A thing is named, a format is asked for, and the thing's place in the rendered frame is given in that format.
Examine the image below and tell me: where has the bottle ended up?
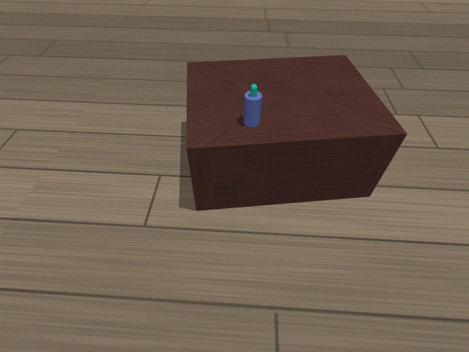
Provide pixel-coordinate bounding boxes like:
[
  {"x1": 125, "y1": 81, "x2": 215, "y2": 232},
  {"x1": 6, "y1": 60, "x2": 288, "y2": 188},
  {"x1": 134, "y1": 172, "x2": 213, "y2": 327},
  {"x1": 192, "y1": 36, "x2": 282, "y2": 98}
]
[{"x1": 243, "y1": 84, "x2": 262, "y2": 127}]

